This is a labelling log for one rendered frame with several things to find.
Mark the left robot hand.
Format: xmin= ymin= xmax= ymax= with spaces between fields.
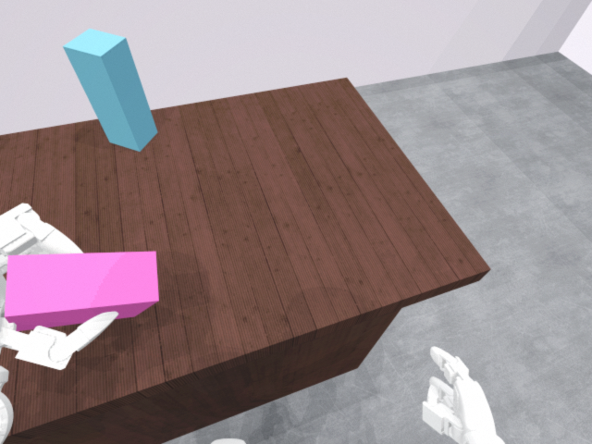
xmin=0 ymin=203 xmax=118 ymax=370

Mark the right robot hand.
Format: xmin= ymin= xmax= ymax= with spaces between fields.
xmin=423 ymin=347 xmax=497 ymax=444

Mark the table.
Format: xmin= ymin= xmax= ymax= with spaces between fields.
xmin=0 ymin=78 xmax=491 ymax=444

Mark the sponge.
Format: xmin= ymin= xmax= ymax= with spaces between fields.
xmin=5 ymin=252 xmax=159 ymax=331

